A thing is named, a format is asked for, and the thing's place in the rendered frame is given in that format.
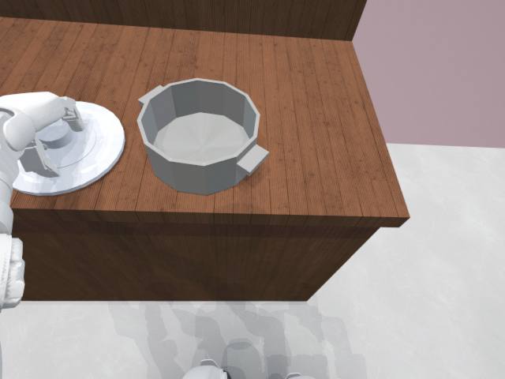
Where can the robot left hand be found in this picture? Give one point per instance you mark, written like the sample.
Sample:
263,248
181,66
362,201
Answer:
43,108

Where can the robot left upper arm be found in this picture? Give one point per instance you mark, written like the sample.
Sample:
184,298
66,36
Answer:
11,275

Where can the table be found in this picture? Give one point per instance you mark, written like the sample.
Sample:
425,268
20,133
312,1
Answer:
327,186

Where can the pot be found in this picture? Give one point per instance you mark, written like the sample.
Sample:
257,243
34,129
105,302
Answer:
200,135

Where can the lid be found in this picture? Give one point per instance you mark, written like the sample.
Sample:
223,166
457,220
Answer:
90,155

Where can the left robot forearm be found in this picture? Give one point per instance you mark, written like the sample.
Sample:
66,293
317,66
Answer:
16,132

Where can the knob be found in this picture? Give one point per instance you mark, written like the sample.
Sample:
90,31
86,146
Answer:
57,135

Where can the left robot shin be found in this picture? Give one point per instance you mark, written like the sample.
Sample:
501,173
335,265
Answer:
208,362

